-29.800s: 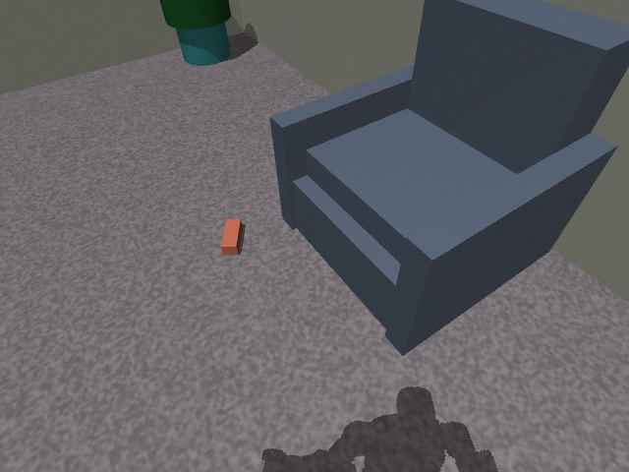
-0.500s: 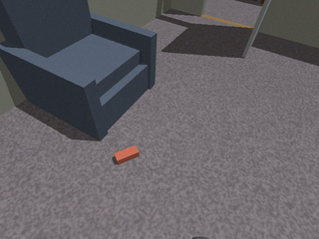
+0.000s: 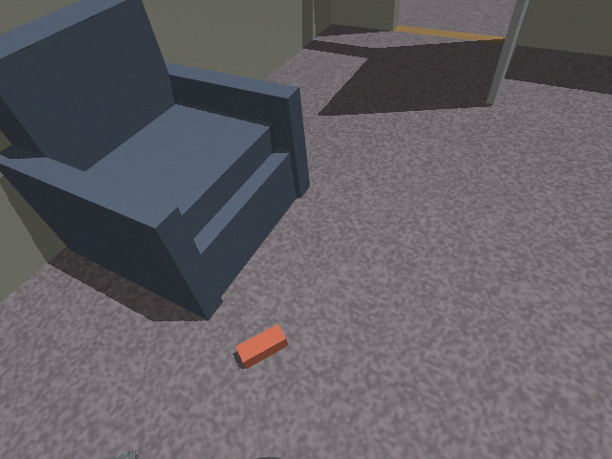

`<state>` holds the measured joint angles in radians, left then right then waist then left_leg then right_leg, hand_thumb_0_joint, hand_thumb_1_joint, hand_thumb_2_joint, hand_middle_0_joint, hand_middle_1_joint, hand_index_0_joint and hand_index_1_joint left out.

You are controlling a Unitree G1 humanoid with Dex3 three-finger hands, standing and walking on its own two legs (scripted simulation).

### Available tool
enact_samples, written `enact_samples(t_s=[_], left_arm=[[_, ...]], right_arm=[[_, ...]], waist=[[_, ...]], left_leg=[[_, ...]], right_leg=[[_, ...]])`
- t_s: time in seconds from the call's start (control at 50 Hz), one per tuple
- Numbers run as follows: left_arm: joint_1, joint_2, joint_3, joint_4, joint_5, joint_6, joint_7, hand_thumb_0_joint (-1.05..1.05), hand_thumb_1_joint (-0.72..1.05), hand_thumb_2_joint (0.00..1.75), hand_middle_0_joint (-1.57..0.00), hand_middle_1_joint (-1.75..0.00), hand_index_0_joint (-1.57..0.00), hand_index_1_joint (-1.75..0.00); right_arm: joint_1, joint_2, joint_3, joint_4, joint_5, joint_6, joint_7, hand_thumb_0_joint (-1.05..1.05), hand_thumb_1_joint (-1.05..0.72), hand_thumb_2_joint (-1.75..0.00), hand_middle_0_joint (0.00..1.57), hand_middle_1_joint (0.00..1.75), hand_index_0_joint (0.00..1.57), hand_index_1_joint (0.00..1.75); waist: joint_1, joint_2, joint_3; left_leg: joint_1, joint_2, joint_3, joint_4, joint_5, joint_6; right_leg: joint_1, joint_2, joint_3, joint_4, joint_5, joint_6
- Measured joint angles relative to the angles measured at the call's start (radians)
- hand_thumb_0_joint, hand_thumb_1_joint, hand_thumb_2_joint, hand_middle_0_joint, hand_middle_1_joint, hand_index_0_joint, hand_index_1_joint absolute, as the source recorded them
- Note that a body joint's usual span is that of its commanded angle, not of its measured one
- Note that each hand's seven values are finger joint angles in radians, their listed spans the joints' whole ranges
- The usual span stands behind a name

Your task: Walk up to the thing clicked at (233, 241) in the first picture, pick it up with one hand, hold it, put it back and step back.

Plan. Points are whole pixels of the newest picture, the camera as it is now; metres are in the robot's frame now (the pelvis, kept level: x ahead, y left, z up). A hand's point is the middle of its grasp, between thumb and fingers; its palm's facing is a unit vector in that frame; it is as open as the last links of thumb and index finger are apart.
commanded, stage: walk up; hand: left
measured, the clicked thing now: (262, 346) +0.61 +0.25 -0.74
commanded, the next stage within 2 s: none
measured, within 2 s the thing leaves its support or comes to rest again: neither
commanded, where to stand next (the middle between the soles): +0.22 +0.02 m, yaw +1 degrees
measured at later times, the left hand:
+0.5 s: hand out of the picture +0.16 +0.34 -0.17, palm faces -0.07 -0.95 -0.30, open 7.4 cm
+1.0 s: hand (167, 402) +0.25 +0.27 -0.14, palm faces -0.07 -0.94 -0.34, open 7.4 cm
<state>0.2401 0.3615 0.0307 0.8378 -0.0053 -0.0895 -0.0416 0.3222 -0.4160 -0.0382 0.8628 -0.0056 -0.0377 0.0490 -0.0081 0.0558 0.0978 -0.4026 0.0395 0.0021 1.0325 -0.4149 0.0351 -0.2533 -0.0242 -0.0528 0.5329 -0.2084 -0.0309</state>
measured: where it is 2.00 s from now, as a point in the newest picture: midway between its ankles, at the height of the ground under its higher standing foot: outside the picture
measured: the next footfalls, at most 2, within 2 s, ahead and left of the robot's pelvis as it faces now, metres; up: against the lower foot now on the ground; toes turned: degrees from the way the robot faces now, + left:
left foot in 0.24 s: +0.20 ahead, +0.16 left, +0.00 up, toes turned +1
right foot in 0.70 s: +0.18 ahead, -0.10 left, +0.00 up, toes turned -3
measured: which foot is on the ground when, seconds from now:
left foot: up 0.00-0.22, down 0.24-1.00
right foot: down 0.00-0.24, up 0.26-0.68, down 0.70-1.00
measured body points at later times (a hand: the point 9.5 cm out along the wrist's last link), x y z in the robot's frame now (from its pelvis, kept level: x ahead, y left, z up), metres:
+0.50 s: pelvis +0.11 +0.07 +0.00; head +0.14 +0.11 +0.45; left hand +0.16 +0.39 -0.15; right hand +0.15 -0.25 -0.08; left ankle +0.17 +0.16 -0.73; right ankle +0.16 -0.11 -0.67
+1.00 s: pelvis +0.13 +0.03 +0.00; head +0.13 +0.02 +0.45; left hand +0.25 +0.32 -0.11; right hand +0.18 -0.28 -0.13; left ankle +0.17 +0.16 -0.73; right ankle +0.15 -0.09 -0.73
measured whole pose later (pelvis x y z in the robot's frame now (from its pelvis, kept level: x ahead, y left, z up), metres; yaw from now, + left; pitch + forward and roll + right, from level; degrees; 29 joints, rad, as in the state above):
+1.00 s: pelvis +0.13 +0.03 +0.00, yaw -3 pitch -3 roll +1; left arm 0.09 0.34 0.01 1.03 0.01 0.00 -0.02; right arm 0.17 -0.37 0.00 1.06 -0.01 -0.04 0.01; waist -0.01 0.01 0.06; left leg -0.21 0.05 0.07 0.49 -0.22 -0.02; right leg -0.22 -0.03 -0.01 0.54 -0.26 0.00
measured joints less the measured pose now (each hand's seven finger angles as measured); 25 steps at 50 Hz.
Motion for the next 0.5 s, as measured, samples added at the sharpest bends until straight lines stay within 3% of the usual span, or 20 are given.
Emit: enact_samples(t_s=[0.12, 0.2, 0.24, 0.26, 0.32, 0.38, 0.5], left_arm=[[0.058, 0.023, 0.009, 0.006, 0.015, 0.014, -0.01, 0.01, 0.9, 0.9, -0.2, -0.3, -0.2, -0.3], [0.086, 0.058, 0.022, 0.007, 0.02, 0.03, -0.019, 0.01, 0.9, 0.9, -0.2, -0.3, -0.2, -0.3], [0.098, 0.075, 0.026, 0.014, 0.023, 0.044, -0.018, 0.01, 0.9, 0.9, -0.2, -0.3, -0.2, -0.3], [0.097, 0.085, 0.029, 0.023, 0.023, 0.053, -0.012, 0.01, 0.9, 0.9, -0.2, -0.3, -0.2, -0.3], [0.083, 0.085, 0.026, 0.056, 0.015, 0.081, 0.009, 0.01, 0.9, 0.9, -0.2, -0.3, -0.2, -0.3], [0.066, 0.087, 0.015, 0.073, 0.01, 0.09, 0.014, 0.01, 0.91, 0.9, -0.2, -0.3, -0.2, -0.3], [0.034, 0.081, 0.015, 0.087, 0.003, 0.109, 0.013, 0.01, 0.9, 0.9, -0.2, -0.3, -0.2, -0.3]], right_arm=[[-0.018, -0.017, -0.022, 0.003, -0.013, -0.005, 0.019, 0.0, -0.91, -0.9, 0.2, 0.3, 0.2, 0.3], [-0.007, -0.016, -0.032, 0.023, -0.017, -0.014, 0.023, 0.0, -0.91, -0.9, 0.2, 0.3, 0.2, 0.3], [0.005, -0.019, -0.038, 0.025, -0.02, -0.032, 0.014, 0.0, -0.91, -0.9, 0.2, 0.3, 0.2, 0.3], [0.004, -0.012, -0.041, 0.027, -0.023, -0.041, 0.005, 0.0, -0.91, -0.9, 0.2, 0.3, 0.2, 0.3], [-0.006, 0.008, -0.031, 0.018, -0.022, -0.049, -0.014, 0.0, -0.91, -0.9, 0.2, 0.3, 0.2, 0.3], [-0.008, 0.034, -0.014, 0.009, -0.014, -0.05, -0.027, 0.0, -0.91, -0.9, 0.2, 0.3, 0.2, 0.3], [-0.011, 0.056, 0.006, 0.01, -0.01, -0.052, -0.049, 0.0, -0.9, -0.9, 0.2, 0.3, 0.2, 0.3]], waist=[[0.017, -0.001, -0.019], [0.036, -0.035, -0.036], [0.035, -0.058, -0.047], [0.032, -0.09, -0.042], [0.015, -0.125, -0.024], [0.001, -0.145, 0.001], [-0.004, -0.154, 0.026]], left_leg=[[-0.077, 0.06, -0.005, -0.215, 0.121, -0.036], [-0.028, 0.054, 0.027, -0.374, 0.194, -0.042], [0.02, 0.031, 0.041, -0.423, 0.237, -0.033], [0.021, 0.01, 0.058, -0.399, 0.231, -0.022], [0.032, -0.001, 0.082, -0.36, 0.178, -0.003], [0.084, -0.002, 0.091, -0.423, 0.192, 0.003], [0.149, -0.007, 0.109, -0.517, 0.218, 0.007]], right_leg=[[0.068, 0.003, -0.011, -0.041, -0.031, 0.007], [0.079, -0.009, -0.015, 0.006, -0.097, 0.022], [0.059, -0.026, -0.009, 0.088, -0.162, 0.023], [0.037, -0.047, 0.011, 0.157, -0.205, 0.005], [-0.068, 0.0, 0.087, 0.393, -0.259, -0.01], [-0.154, 0.025, 0.102, 0.501, -0.221, -0.006], [-0.228, 0.005, 0.151, 0.446, -0.112, 0.022]])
